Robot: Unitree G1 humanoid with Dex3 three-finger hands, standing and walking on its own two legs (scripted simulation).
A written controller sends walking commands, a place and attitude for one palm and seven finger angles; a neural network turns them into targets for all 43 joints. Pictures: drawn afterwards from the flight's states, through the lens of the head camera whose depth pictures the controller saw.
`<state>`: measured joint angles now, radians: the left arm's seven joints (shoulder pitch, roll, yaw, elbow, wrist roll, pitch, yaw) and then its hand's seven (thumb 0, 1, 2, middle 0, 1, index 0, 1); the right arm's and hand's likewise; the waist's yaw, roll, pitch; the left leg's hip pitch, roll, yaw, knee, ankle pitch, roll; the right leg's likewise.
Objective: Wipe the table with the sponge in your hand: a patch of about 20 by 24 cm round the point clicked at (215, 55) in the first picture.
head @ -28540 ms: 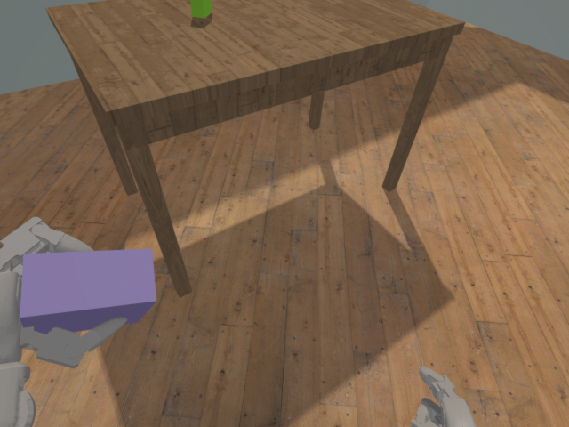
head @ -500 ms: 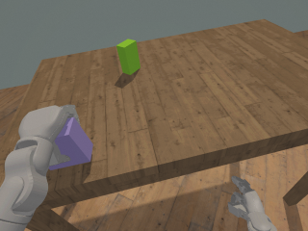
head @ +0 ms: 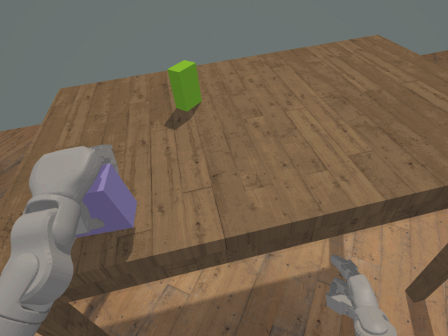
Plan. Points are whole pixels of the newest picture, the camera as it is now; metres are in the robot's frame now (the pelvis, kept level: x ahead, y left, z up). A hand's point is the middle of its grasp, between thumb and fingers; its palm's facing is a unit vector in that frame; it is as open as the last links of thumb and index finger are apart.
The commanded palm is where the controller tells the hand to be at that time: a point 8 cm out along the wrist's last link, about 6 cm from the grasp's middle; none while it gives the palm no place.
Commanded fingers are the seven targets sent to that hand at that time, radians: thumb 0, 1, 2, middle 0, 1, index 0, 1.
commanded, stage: lower the sponge onto the table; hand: left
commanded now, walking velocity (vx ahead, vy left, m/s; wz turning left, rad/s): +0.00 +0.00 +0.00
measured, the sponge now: (96, 208) +0.24 +0.28 +0.13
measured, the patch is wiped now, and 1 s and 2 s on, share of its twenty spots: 0.00 0.00 0.35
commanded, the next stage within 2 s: wipe forward along the first lane in 0.90 s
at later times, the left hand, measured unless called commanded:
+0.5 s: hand (81, 190) +0.24 +0.29 +0.18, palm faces +0.12 +0.00 -0.99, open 9.9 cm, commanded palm +0.21 +0.29 +0.25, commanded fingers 0.00 0.10 1.30 -1.20 -1.60 -1.20 -1.60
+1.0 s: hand (82, 183) +0.26 +0.29 +0.18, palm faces +0.19 -0.04 -0.98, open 9.9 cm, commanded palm +0.22 +0.29 +0.23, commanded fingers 0.00 0.10 1.30 -1.20 -1.60 -1.20 -1.60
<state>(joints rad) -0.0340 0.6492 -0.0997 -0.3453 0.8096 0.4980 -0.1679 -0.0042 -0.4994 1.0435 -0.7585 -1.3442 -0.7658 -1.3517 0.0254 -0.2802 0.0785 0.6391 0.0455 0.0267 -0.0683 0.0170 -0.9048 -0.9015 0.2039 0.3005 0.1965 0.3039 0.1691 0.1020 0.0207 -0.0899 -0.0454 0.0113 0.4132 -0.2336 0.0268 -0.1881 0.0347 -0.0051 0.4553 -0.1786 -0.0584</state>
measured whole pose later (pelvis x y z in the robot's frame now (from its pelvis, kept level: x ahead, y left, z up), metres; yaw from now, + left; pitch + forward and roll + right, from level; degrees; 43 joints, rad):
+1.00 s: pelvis +0.00 +0.00 +0.00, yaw +0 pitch -5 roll +1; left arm -0.06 0.61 -0.01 -0.20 0.82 0.40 -0.08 0.00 -0.50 1.05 -0.76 -1.35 -0.77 -1.35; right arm 0.04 -0.26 0.06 0.67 0.05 0.00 -0.06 0.02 -0.90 -0.90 0.20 0.30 0.20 0.30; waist 0.15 0.11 0.01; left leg -0.09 -0.04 0.01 0.41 -0.24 0.02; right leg -0.18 0.04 -0.01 0.43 -0.17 -0.06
